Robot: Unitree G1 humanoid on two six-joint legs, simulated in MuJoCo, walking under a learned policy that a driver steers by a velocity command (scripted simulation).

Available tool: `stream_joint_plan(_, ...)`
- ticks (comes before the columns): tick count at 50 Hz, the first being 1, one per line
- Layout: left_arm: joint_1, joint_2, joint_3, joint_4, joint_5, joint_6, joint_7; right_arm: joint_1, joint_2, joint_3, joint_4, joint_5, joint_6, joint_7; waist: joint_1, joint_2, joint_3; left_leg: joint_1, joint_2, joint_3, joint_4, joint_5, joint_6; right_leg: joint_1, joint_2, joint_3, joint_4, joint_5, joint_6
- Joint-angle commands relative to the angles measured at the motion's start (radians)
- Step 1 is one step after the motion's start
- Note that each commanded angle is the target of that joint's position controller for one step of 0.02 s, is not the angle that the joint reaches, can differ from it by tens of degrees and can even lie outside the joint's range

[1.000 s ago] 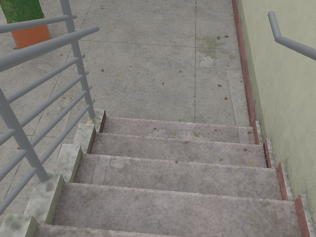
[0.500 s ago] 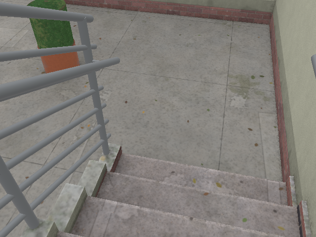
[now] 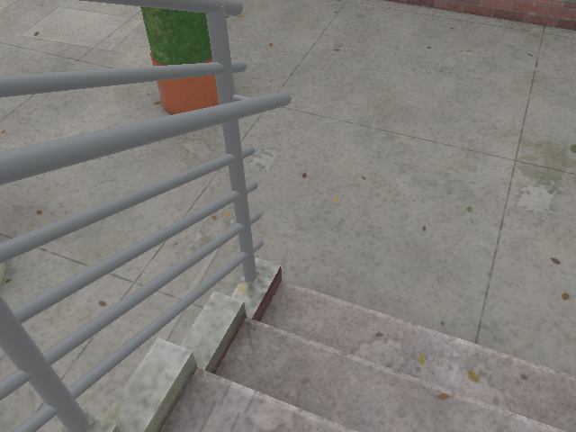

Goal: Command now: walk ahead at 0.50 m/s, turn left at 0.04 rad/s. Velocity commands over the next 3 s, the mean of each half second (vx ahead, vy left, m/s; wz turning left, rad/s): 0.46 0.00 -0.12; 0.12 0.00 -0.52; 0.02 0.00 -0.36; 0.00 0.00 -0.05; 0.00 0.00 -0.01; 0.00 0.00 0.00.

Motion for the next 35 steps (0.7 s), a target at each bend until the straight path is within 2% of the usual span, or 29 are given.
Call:
stream_joint_plan(1, 0.060, 0.085, 0.009, -0.006, -0.003, -0.015, -0.006, -0.196, -0.018, 0.010, -0.118, 0.006, -0.029, 0.015, 0.055, -0.069, 0.186, 0.001, -0.007, 0.067, -0.175, 0.102, 0.007, -0.121, -0.203, 0.247, -0.125, 0.438, -0.105)
stream_joint_plan(2, 0.056, 0.105, 0.014, -0.002, 0.003, -0.014, -0.011, -0.211, -0.021, 0.016, -0.130, 0.024, -0.030, 0.014, 0.077, -0.075, 0.189, 0.044, -0.015, 0.091, -0.228, 0.101, 0.012, -0.105, -0.187, 0.223, -0.089, 0.461, -0.095)
stream_joint_plan(3, 0.072, 0.106, 0.016, 0.004, 0.005, -0.005, -0.015, -0.225, -0.026, 0.018, -0.143, 0.031, -0.029, 0.014, 0.105, -0.082, 0.183, 0.076, -0.020, 0.107, -0.261, 0.064, 0.013, -0.073, -0.174, 0.208, -0.054, 0.494, -0.085)
stream_joint_plan(5, 0.052, 0.075, 0.014, 0.009, 0.011, 0.019, -0.003, -0.199, -0.006, 0.028, -0.154, 0.022, -0.042, 0.005, 0.120, -0.091, 0.164, 0.153, 0.000, 0.088, -0.402, 0.059, 0.019, 0.000, -0.148, 0.192, 0.041, 0.662, -0.058)
stream_joint_plan(6, 0.055, 0.084, 0.013, 0.016, 0.012, 0.030, 0.010, -0.137, -0.020, 0.027, -0.131, 0.022, -0.047, -0.003, 0.107, -0.081, 0.163, 0.208, -0.008, 0.110, -0.433, 0.009, 0.011, 0.024, -0.148, 0.186, 0.114, 0.771, -0.054)
stream_joint_plan(7, 0.082, 0.094, 0.013, 0.040, 0.022, 0.043, 0.020, -0.037, -0.028, 0.018, -0.095, 0.011, -0.060, -0.016, 0.059, -0.042, 0.122, 0.327, -0.004, 0.105, -0.493, 0.014, 0.022, 0.044, -0.148, 0.186, 0.262, 0.825, -0.058)
stream_joint_plan(8, 0.078, 0.085, 0.006, 0.051, 0.019, 0.050, 0.022, 0.156, -0.047, 0.001, -0.032, -0.001, -0.068, -0.022, -0.028, -0.016, 0.060, 0.502, -0.010, 0.146, -0.536, 0.081, 0.031, 0.005, -0.130, 0.147, 0.484, 0.865, -0.054)
stream_joint_plan(9, 0.072, 0.095, 0.012, 0.069, -0.005, 0.047, 0.023, 0.377, -0.101, -0.023, 0.036, -0.001, -0.061, -0.022, -0.133, 0.035, -0.010, 0.823, 0.056, 0.090, -0.471, 0.182, 0.057, -0.236, -0.088, 0.089, 0.792, 0.530, -0.044)
stream_joint_plan(10, 0.127, 0.056, 0.019, 0.064, -0.038, 0.043, 0.024, 0.513, -0.161, -0.031, 0.061, -0.002, -0.060, -0.002, -0.136, 0.148, -0.176, 1.173, 0.248, -0.056, -0.087, 0.667, 0.133, -0.526, 0.011, 0.028, 1.206, -0.309, -0.009)
stream_joint_plan(11, 0.209, 0.090, 0.022, 0.032, -0.078, 0.037, 0.038, 0.558, -0.152, -0.030, 0.064, 0.036, -0.059, 0.015, -0.132, 0.114, -0.370, 1.394, 0.406, -0.243, 0.038, 0.655, 0.224, -0.701, -0.040, 0.130, 1.239, -0.257, 0.000)
stream_joint_plan(12, 0.127, 0.133, 0.023, 0.001, -0.065, 0.043, 0.041, 0.486, -0.159, -0.036, 0.025, 0.055, -0.053, 0.008, -0.158, 0.104, -0.352, 1.314, 0.442, -0.353, -0.133, 0.096, 0.316, -0.830, -0.084, 0.109, 1.152, -0.136, 0.015)
stream_joint_plan(13, -0.008, 0.142, 0.031, -0.015, -0.018, 0.056, 0.036, 0.391, -0.105, -0.025, -0.001, 0.040, -0.048, -0.014, -0.151, 0.063, -0.184, 1.085, 0.400, -0.329, -0.262, -0.189, 0.317, -0.878, -0.113, 0.074, 1.104, -0.045, 0.021)
stream_joint_plan(14, -0.110, 0.160, 0.039, -0.050, 0.001, 0.056, 0.019, 0.260, -0.066, -0.004, -0.037, 0.029, -0.055, -0.034, -0.108, -0.007, -0.076, 0.824, 0.353, -0.282, -0.356, -0.379, 0.290, -0.793, -0.135, 0.089, 0.887, 0.135, 0.032)
stream_joint_plan(15, -0.122, 0.165, 0.052, -0.028, 0.031, 0.072, 0.010, 0.233, -0.069, -0.003, -0.025, 0.020, -0.060, -0.052, -0.077, -0.015, 0.016, 0.612, 0.348, -0.265, -0.352, -0.313, 0.267, -0.679, -0.158, 0.131, 0.761, 0.241, 0.033)
stream_joint_plan(16, -0.102, 0.121, 0.048, -0.011, 0.029, 0.095, 0.002, 0.248, -0.066, 0.000, -0.010, 0.026, -0.072, -0.055, -0.037, -0.038, 0.081, 0.389, 0.292, -0.170, -0.393, -0.200, 0.243, -0.530, -0.164, 0.117, 0.611, 0.299, 0.048)
stream_joint_plan(17, -0.152, 0.071, 0.040, -0.033, 0.019, 0.101, -0.008, 0.236, -0.063, -0.002, 0.002, 0.037, -0.080, -0.058, -0.020, -0.029, 0.106, 0.283, 0.233, -0.114, -0.403, -0.231, 0.223, -0.455, -0.158, 0.093, 0.488, 0.364, 0.073)
stream_joint_plan(18, -0.166, 0.040, 0.033, -0.050, 0.034, 0.116, -0.011, 0.290, -0.101, -0.016, 0.026, 0.047, -0.089, -0.069, -0.025, 0.012, 0.071, 0.305, 0.257, -0.115, -0.399, -0.125, 0.245, -0.450, -0.143, 0.071, 0.489, 0.389, 0.083)
stream_joint_plan(19, -0.120, 0.028, 0.033, -0.031, 0.040, 0.116, -0.009, 0.323, -0.112, -0.023, 0.037, 0.050, -0.089, -0.076, -0.007, 0.000, 0.047, 0.353, 0.273, -0.109, -0.354, -0.012, 0.250, -0.480, -0.148, 0.090, 0.486, 0.415, 0.088)
stream_joint_plan(20, -0.085, 0.040, 0.042, -0.018, 0.043, 0.120, -0.008, 0.331, -0.111, -0.026, 0.026, 0.040, -0.090, -0.072, -0.003, 0.007, 0.016, 0.409, 0.279, -0.087, -0.302, 0.069, 0.238, -0.523, -0.153, 0.073, 0.532, 0.492, 0.073)
stream_joint_plan(21, -0.137, 0.063, 0.054, -0.034, 0.025, 0.115, -0.008, 0.334, -0.056, -0.012, 0.027, 0.047, -0.087, -0.066, -0.007, -0.026, 0.033, 0.413, 0.216, -0.015, -0.293, 0.031, 0.202, -0.559, -0.154, 0.095, 0.430, 0.640, 0.053)
stream_joint_plan(22, -0.194, 0.072, 0.061, -0.062, 0.025, 0.106, -0.007, 0.324, -0.039, -0.010, 0.044, 0.057, -0.097, -0.071, -0.016, 0.040, 0.048, 0.454, 0.202, -0.001, -0.262, -0.102, 0.159, -0.608, -0.175, 0.137, 0.332, 0.742, 0.042)
stream_joint_plan(23, -0.248, 0.070, 0.061, -0.083, 0.017, 0.101, -0.011, 0.316, -0.012, -0.001, 0.041, 0.057, -0.097, -0.073, -0.021, 0.027, 0.068, 0.376, 0.157, 0.069, -0.256, -0.206, 0.128, -0.551, -0.158, 0.099, 0.220, 0.871, 0.038)
stream_joint_plan(25, -0.365, 0.055, 0.054, -0.139, 0.019, 0.097, -0.033, 0.322, 0.028, 0.019, 0.044, 0.050, -0.089, -0.076, -0.043, 0.067, 0.064, 0.332, 0.132, 0.117, -0.169, -0.326, 0.094, -0.482, -0.130, 0.067, 0.116, 1.102, 0.026)
stream_joint_plan(27, -0.434, 0.051, 0.046, -0.167, 0.020, 0.095, -0.043, 0.341, 0.003, 0.018, 0.031, 0.049, -0.082, -0.085, -0.070, 0.043, 0.057, 0.335, 0.142, 0.116, -0.100, -0.463, 0.079, -0.446, -0.107, 0.053, 0.040, 1.174, 0.027)
stream_joint_plan(29, -0.514, 0.047, 0.039, -0.198, 0.021, 0.102, -0.053, 0.418, -0.009, 0.013, 0.026, 0.042, -0.073, -0.099, -0.118, 0.009, 0.098, 0.359, 0.157, 0.113, -0.003, -0.573, 0.075, -0.451, -0.103, 0.018, -0.073, 1.179, 0.052)
stream_joint_plan(31, -0.566, 0.043, 0.031, -0.217, -0.001, 0.105, -0.067, 0.458, -0.031, 0.002, 0.020, 0.030, -0.051, -0.118, -0.160, 0.017, 0.152, 0.388, 0.172, 0.103, 0.100, -0.558, 0.077, -0.465, -0.109, -0.014, -0.165, 1.098, 0.070)
stream_joint_plan(32, -0.567, 0.037, 0.029, -0.220, 0.001, 0.108, -0.080, 0.475, -0.021, 0.007, 0.021, 0.019, -0.040, -0.125, -0.171, 0.009, 0.169, 0.399, 0.183, 0.098, 0.134, -0.505, 0.083, -0.449, -0.124, -0.020, -0.243, 1.055, 0.068)
stream_joint_plan(33, -0.547, 0.059, 0.037, -0.219, 0.010, 0.102, -0.084, 0.478, -0.030, 0.001, 0.027, 0.019, -0.027, -0.132, -0.169, 0.016, 0.183, 0.371, 0.193, 0.090, 0.186, -0.411, 0.087, -0.375, -0.127, -0.038, -0.284, 0.972, 0.061)
stream_joint_plan(35, -0.401, 0.080, 0.051, -0.154, -0.009, 0.105, -0.076, 0.456, -0.069, -0.006, 0.017, 0.011, -0.006, -0.122, -0.101, -0.025, 0.134, 0.373, 0.201, 0.093, 0.382, -0.386, 0.109, -0.197, -0.139, -0.040, -0.375, 0.917, 0.021)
